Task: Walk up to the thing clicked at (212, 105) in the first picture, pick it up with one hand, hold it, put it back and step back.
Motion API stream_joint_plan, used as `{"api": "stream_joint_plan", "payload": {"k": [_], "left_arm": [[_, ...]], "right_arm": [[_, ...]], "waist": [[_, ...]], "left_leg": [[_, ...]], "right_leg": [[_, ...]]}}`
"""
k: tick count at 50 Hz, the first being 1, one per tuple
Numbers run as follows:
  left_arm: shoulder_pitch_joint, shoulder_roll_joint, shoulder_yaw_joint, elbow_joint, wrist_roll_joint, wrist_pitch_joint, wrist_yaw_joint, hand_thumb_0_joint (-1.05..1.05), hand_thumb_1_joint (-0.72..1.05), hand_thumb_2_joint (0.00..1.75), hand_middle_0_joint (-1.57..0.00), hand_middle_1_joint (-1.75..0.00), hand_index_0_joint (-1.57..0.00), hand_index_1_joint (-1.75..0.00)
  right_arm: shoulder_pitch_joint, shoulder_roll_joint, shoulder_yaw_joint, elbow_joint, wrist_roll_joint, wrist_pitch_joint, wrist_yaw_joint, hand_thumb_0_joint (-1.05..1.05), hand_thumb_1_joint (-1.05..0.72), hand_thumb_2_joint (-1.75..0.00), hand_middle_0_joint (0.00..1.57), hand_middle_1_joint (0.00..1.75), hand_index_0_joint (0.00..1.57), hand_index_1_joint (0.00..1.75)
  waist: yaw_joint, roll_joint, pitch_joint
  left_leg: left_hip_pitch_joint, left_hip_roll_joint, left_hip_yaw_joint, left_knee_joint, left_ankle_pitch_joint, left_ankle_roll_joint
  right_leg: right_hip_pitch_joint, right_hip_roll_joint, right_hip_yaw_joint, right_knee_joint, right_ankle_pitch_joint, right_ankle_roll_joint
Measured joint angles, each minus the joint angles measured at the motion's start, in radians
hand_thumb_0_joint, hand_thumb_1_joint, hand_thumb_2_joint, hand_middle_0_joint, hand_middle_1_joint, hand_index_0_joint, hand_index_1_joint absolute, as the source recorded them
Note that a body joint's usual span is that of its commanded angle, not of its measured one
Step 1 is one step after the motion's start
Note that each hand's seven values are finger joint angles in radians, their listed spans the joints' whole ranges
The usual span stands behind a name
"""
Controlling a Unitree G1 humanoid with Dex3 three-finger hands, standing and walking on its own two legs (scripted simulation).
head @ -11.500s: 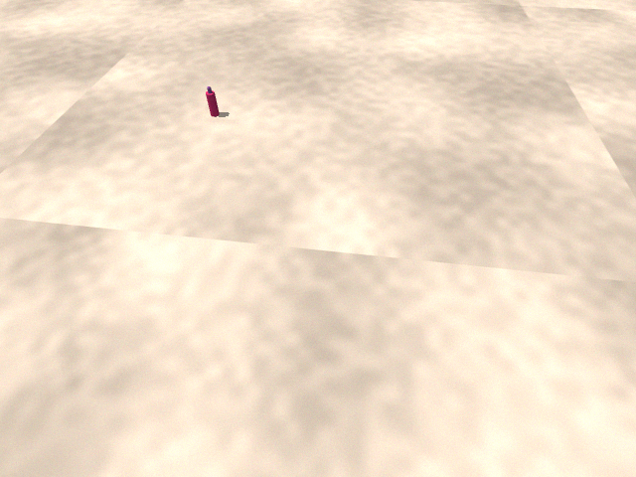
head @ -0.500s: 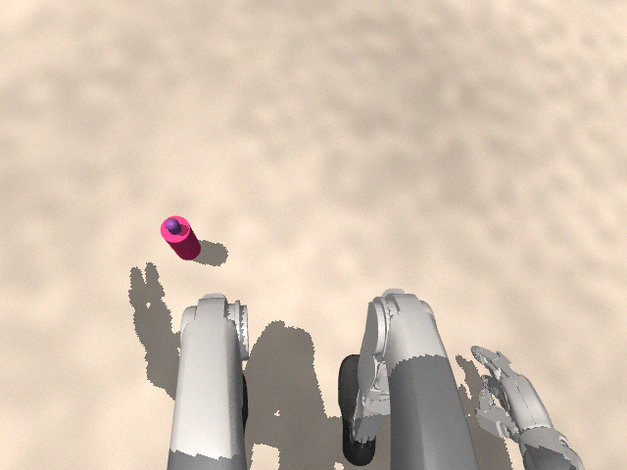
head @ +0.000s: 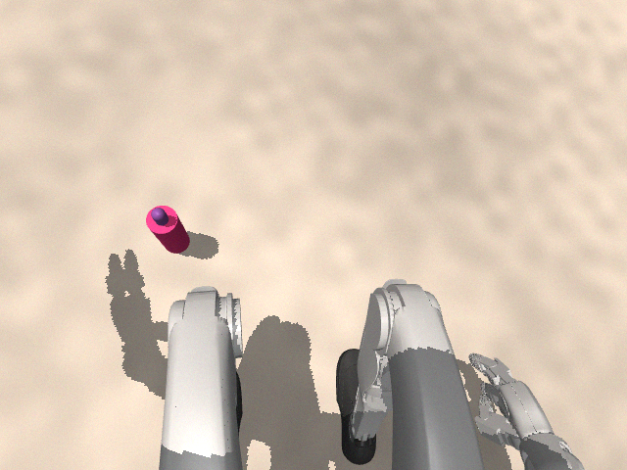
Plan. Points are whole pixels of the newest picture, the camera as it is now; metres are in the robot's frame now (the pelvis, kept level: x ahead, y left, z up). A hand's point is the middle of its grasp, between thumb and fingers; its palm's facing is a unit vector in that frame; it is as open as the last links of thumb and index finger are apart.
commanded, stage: go down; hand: left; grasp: from the side
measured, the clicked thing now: (168, 228) +0.46 +0.24 -0.30
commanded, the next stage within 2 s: approach in 0.38 s
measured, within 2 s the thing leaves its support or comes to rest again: neither
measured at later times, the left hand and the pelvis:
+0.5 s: hand out of the picture +0.37 +0.43 -0.01, palm faces +0.22 -0.97 -0.12, open 17.4 cm; pelvis +0.00 +0.00 -0.02, yaw -1 degrees
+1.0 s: hand (57, 241) +0.40 +0.36 -0.18, palm faces +0.17 -0.99 +0.01, open 17.6 cm; pelvis -0.01 +0.01 -0.08, yaw -5 degrees
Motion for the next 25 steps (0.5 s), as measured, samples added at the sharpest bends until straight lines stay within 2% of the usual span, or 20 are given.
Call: {"api": "stream_joint_plan", "payload": {"k": [25], "left_arm": [[-0.008, 0.031, 0.036, 0.010, -0.025, -0.026, -0.033, -0.01, -0.54, 0.10, -0.05, -0.08, -0.04, -0.09]], "right_arm": [[-0.021, -0.010, 0.020, -0.008, -0.008, 0.007, 0.008, 0.01, -0.92, -0.91, 0.20, 0.30, 0.21, 0.30]], "waist": [[-0.005, -0.011, 0.026]], "left_leg": [[-0.042, -0.005, -0.013, 0.058, -0.003, 0.004]], "right_leg": [[-0.031, 0.000, -0.007, 0.047, -0.002, 0.006]]}}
